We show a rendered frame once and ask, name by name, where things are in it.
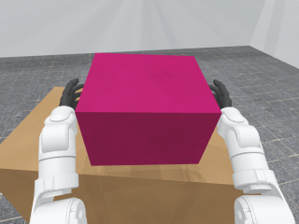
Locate left robot upper arm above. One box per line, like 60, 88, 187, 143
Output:
31, 197, 88, 224

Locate right robot hand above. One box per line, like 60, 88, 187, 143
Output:
208, 79, 232, 110

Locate robot left forearm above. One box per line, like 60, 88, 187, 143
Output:
29, 105, 79, 224

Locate right robot upper arm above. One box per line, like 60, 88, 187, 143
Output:
234, 195, 294, 224

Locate left robot hand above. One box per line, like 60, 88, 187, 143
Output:
59, 78, 84, 111

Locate pedestal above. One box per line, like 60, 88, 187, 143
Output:
0, 87, 262, 224

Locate carton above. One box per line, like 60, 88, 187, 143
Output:
75, 52, 222, 166

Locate robot right forearm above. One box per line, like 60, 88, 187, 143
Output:
217, 106, 295, 224

